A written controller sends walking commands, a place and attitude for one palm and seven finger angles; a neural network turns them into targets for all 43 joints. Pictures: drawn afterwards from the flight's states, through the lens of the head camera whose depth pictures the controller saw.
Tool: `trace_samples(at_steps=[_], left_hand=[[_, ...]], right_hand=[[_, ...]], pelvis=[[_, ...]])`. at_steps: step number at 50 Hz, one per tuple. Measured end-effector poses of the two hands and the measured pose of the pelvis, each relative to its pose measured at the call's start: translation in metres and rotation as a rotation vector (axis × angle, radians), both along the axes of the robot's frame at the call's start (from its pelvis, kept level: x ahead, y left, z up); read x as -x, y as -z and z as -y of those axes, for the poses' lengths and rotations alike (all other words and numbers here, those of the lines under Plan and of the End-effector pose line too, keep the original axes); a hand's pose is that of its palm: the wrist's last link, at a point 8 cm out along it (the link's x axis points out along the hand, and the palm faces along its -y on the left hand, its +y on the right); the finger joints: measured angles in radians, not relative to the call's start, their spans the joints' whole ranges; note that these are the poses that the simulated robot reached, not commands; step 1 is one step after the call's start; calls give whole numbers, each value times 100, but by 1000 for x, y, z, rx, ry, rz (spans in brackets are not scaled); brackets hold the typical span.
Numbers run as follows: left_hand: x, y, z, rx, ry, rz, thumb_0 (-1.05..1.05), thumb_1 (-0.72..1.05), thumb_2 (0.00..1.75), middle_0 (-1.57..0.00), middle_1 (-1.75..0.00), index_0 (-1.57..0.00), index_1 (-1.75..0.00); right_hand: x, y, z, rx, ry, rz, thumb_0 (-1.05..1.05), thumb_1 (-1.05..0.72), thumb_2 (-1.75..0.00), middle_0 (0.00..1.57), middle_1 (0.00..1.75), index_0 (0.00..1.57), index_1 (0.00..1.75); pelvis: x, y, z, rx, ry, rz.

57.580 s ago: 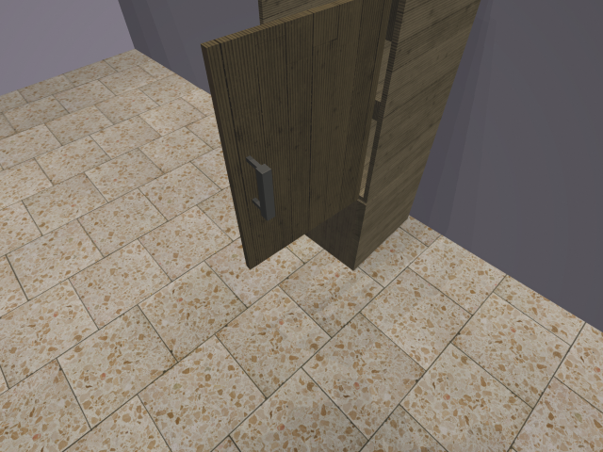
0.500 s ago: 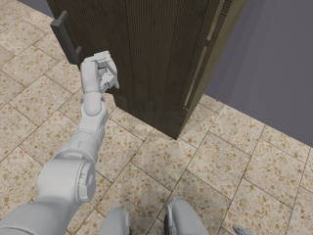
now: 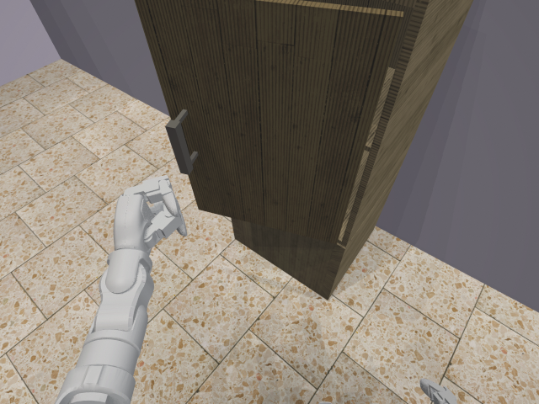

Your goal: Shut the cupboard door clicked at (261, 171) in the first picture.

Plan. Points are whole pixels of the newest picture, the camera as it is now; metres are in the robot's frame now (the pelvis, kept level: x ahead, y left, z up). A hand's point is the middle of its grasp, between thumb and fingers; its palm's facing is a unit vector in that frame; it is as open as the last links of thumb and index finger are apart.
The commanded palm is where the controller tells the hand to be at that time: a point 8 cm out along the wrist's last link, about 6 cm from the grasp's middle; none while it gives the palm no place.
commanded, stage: draw the hand back to the body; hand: left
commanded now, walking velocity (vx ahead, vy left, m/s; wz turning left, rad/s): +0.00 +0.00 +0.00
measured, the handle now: (184, 142) +0.63 +0.20 -0.01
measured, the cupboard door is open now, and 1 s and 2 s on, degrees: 20 20 20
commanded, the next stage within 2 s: step back with the hand held close in 1.06 s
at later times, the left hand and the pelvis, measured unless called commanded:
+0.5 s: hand (47, 264) +0.25 +0.25 +0.16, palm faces +0.36 -0.87 -0.33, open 4.7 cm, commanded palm +0.20 +0.29 +0.18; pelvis +0.03 +0.01 +0.04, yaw +1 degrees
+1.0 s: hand out of the picture +0.21 +0.28 +0.19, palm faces +0.47 -0.78 -0.41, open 7.4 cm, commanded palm +0.16 +0.31 +0.21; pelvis +0.02 +0.01 +0.04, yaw +1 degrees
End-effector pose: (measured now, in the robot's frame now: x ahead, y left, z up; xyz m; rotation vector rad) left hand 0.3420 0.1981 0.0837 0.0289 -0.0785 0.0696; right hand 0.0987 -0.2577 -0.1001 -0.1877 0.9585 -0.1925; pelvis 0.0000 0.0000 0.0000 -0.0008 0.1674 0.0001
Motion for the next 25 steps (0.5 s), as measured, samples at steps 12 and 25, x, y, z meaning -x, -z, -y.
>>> trace_samples(at_steps=[12,25], left_hand=[[68,-43,-45,-219,-134,-104,2,89,90,-104,-121,-103,-121],[130,-89,-89,-307,-312,-60,2,89,90,-69,-83,-68,-83]], right_hand=[[-97,-54,-41,-28,-79,248,1,-91,-90,20,30,20,30],[-120,-61,-75,-71,-197,284,1,-90,-90,20,30,20,30]], pelvis=[[-14,-28,-6,-5,-8,153],[-28,-38,-11,-1,-21,209]])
